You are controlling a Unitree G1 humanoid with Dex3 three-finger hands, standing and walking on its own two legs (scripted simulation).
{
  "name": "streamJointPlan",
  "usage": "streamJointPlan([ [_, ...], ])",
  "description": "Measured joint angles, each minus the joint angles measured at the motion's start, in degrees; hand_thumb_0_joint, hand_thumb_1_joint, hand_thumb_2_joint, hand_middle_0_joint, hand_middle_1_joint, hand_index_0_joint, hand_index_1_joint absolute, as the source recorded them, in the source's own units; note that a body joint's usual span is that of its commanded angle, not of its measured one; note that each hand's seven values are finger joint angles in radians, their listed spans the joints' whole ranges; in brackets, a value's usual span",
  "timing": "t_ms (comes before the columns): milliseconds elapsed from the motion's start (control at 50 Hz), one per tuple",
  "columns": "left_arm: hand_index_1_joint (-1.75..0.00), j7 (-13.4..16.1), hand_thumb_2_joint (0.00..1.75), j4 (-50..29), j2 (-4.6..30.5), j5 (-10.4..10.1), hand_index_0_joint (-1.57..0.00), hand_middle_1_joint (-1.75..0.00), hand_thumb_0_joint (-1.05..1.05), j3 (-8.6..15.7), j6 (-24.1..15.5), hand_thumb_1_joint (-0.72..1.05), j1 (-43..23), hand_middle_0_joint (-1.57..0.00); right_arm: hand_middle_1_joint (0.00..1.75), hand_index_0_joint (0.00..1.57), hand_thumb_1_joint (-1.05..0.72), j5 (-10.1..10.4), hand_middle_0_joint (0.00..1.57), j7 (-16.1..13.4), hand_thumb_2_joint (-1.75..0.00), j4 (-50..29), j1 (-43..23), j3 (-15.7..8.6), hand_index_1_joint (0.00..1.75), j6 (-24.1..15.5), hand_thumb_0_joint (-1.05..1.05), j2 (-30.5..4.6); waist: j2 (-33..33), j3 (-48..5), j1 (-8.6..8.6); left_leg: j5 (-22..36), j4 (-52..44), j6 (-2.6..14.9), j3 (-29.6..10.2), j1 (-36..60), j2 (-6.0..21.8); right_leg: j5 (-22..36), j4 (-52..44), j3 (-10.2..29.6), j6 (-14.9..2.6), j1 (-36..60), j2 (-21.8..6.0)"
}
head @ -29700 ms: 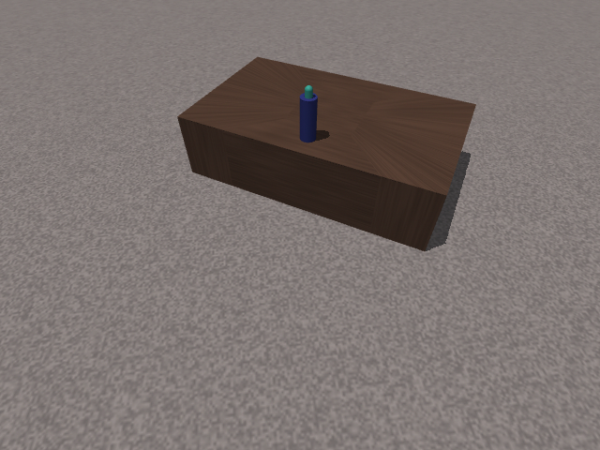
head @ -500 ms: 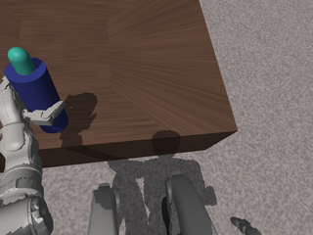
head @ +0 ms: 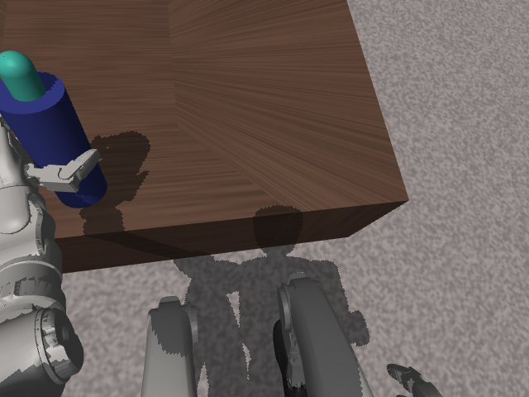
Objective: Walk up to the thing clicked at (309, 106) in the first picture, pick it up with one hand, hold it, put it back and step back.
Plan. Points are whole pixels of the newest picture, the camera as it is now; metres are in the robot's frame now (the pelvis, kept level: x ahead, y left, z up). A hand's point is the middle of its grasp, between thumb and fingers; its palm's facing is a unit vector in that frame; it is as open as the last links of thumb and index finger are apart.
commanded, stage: lower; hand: left
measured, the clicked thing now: (54, 137) +0.50 +0.23 +0.00
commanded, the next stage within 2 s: loosen in 0.54 s
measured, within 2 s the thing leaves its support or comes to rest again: rests again in 1.62 s
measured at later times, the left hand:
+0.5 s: hand (73, 159) +0.50 +0.23 -0.07, palm faces +0.22 -0.97 -0.04, open 10.4 cm
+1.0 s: hand (66, 151) +0.51 +0.24 -0.06, palm faces +0.23 -0.97 +0.00, open 12.2 cm
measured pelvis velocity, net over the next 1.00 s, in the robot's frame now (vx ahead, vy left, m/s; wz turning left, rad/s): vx -0.02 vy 0.01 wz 0.00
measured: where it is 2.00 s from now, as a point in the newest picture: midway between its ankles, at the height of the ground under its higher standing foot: (238, 393)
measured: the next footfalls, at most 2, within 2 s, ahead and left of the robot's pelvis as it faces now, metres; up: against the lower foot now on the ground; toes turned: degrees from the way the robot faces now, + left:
none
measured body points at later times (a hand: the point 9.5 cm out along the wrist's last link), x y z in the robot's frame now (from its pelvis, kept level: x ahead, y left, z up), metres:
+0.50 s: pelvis -0.01 +0.00 -0.05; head +0.20 +0.04 +0.34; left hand +0.49 +0.28 -0.06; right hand +0.05 -0.27 -0.17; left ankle +0.05 +0.14 -0.48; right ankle +0.09 -0.15 -0.48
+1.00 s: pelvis -0.02 +0.01 -0.07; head +0.19 +0.05 +0.33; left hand +0.49 +0.29 -0.06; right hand +0.04 -0.27 -0.19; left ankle +0.05 +0.14 -0.48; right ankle +0.09 -0.15 -0.48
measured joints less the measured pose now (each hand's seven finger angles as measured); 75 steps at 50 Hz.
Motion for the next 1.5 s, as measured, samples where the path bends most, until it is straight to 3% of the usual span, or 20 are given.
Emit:
streamJointPlan([
  [480, -0.97, -1.3, 1.09, 0.1, 2.7, 0.7, -0.67, -1.03, 0.0, 1.4, 1.2, -0.38, -2.8, -0.76, 0.3, 0.21, -0.93, -0.5, 0.2, 0.1, -0.91, -0.6, -0.2, 1.0, 0.3, 0.6, 0.01, -0.5, 0.1, 1.4, -1.36, -1.1, 9.6, -0.58, -0.6, -9.1, -1.0, -1.0, 9.5, 0.3, 0.27, -9.2, 0.0],
  [740, -0.97, -1.5, 1.09, 1.5, 3.0, 1.4, -0.69, -1.02, 0.01, 0.8, 1.2, -0.41, -5.4, -0.78, 0.3, 0.21, -0.93, -0.6, 0.2, 0.3, -0.9, -0.7, 0.1, 1.0, 0.3, 1.4, 0.01, -1.1, 0.0, 1.5, -0.73, -1.1, 12.4, -0.28, -0.5, -11.7, -1.5, -1.0, 12.1, 0.7, 0.69, -11.5, -0.3],
  [880, -0.87, -0.7, 0.86, 0.7, 2.6, 0.3, -0.75, -0.92, 0.01, 0.4, 1.5, -0.42, -6.1, -0.83, 0.3, 0.21, -0.92, -0.4, 0.2, 0.2, -0.9, -1.0, 0.2, 1.0, 0.3, 1.7, 0.01, -1.2, -0.2, 1.7, -0.55, -0.8, 13.0, -0.04, -0.4, -12.3, -1.8, -0.8, 12.5, 0.7, 0.79, -11.8, -0.4],
  [980, -0.73, -0.4, 0.62, 0.9, 2.7, 0.4, -0.72, -0.76, 0.0, -0.5, 0.7, -0.46, -7.9, -0.77, 0.3, 0.21, -0.92, -0.3, 0.2, 0.2, -0.9, -0.9, 0.2, 1.0, 0.3, 1.9, 0.01, -1.1, -0.4, 1.7, -0.48, -0.5, 13.1, 0.1, -0.3, -12.4, -1.9, -0.6, 12.5, 0.8, 0.69, -11.8, -0.5],
  [1120, -0.5, -0.1, 0.35, 2.3, 3.2, 0.7, -0.58, -0.51, -0.01, -0.3, 1.2, -0.56, -9.5, -0.59, 0.3, 0.21, -0.92, -0.4, 0.2, 0.4, -0.89, -1.8, 0.5, 1.0, 0.3, 2.4, 0.01, -1.4, 0.0, 1.6, -0.55, -0.4, 13.3, 0.42, -0.1, -12.9, -1.8, -0.4, 12.5, 1.0, 0.79, -12.2, -0.4],
  [1300, -0.24, -0.1, 0.12, 1.6, 2.8, 0.7, -0.35, -0.24, -0.01, 0.0, 1.1, -0.61, -9.5, -0.35, 0.3, 0.21, -0.91, -0.3, 0.2, 0.5, -0.89, -2.0, 0.9, 0.9, 0.3, 2.8, 0.01, -1.4, -0.2, 1.8, -0.11, -0.3, 13.7, 0.45, 0.1, -13.3, -1.9, -0.4, 13.0, 1.3, 0.86, -12.7, -0.4],
  [1400, -0.13, -0.6, 0.07, 0.8, 3.9, 1.1, -0.22, -0.13, -0.01, 1.5, 1.7, -0.61, -9.2, -0.21, 0.3, 0.21, -0.91, -0.2, 0.2, 0.3, -0.89, -2.2, 0.5, 1.2, 0.3, 3.1, 0.01, -1.5, -0.3, 2.2, -0.21, -0.3, 14.1, 0.33, -0.1, -13.5, -1.8, -0.2, 13.3, 1.2, 0.96, -13.0, -0.3],
  [1500, -0.07, -2.3, 0.04, -1.5, 7.2, 1.0, -0.14, -0.07, -0.01, 5.0, 4.3, -0.61, -8.7, -0.13, 0.3, 0.21, -0.9, 0.5, 0.2, -0.5, -0.89, -2.9, 0.2, 1.7, 0.3, 3.8, 0.01, -1.4, -0.3, 2.5, -0.62, -0.4, 13.5, 0.12, -0.3, -12.7, -1.6, -0.2, 12.8, 0.9, 1.11, -12.3, -0.2],
])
